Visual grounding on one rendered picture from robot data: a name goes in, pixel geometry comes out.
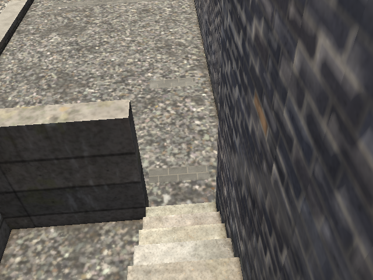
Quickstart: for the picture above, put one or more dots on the stairs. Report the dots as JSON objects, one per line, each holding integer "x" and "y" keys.
{"x": 184, "y": 242}

